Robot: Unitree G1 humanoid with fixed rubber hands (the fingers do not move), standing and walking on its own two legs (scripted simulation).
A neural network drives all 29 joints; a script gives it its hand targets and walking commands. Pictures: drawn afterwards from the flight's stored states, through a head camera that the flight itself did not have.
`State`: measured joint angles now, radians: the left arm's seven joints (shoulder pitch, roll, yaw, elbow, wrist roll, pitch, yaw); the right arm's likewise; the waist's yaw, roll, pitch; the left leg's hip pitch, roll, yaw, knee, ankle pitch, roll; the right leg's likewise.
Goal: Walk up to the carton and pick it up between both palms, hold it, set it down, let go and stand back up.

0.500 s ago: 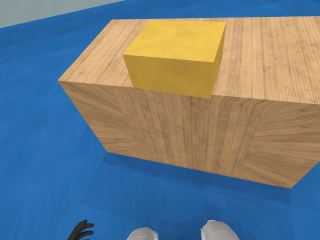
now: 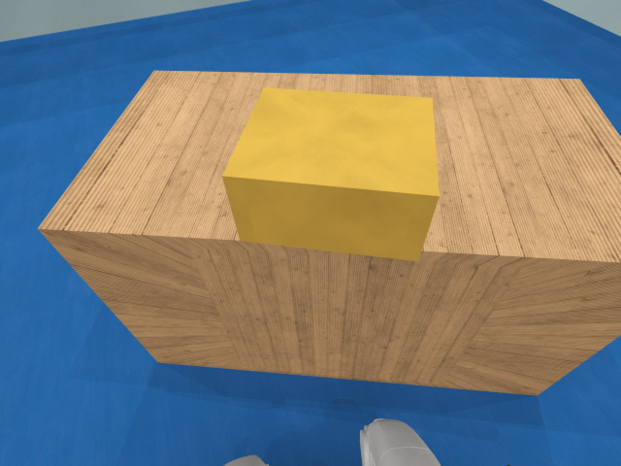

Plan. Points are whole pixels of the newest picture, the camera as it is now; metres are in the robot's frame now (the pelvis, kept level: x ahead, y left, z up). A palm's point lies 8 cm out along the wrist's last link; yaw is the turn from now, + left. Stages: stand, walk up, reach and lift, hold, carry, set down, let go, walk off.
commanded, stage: walk up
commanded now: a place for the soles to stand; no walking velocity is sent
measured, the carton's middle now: (336, 169) +0.58 -0.03 +0.02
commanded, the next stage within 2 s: none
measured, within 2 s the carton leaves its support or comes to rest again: neither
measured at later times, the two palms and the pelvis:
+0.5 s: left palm (142, 389) +0.24 +0.28 -0.10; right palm (489, 439) +0.17 -0.21 -0.11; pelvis +0.10 +0.04 +0.00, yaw -2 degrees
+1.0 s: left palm (147, 378) +0.25 +0.26 -0.06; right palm (498, 398) +0.21 -0.23 -0.09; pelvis +0.10 +0.01 +0.02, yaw +0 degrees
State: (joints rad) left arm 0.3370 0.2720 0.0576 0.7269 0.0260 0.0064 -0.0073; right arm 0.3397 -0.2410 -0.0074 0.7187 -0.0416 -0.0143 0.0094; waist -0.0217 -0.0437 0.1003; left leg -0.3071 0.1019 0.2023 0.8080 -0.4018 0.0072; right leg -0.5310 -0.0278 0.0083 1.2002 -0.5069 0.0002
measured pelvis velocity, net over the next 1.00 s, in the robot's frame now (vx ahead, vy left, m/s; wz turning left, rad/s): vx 0.10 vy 0.01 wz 0.00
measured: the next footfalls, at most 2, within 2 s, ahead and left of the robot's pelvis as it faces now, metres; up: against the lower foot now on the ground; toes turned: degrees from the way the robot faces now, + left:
right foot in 0.10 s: +0.17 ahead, -0.08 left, +0.00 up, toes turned -3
left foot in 0.38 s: +0.18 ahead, +0.16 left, +0.00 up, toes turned -10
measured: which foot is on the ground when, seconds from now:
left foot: down 0.00-0.12, up 0.14-0.36, down 0.38-1.00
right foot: up 0.00-0.08, down 0.10-1.00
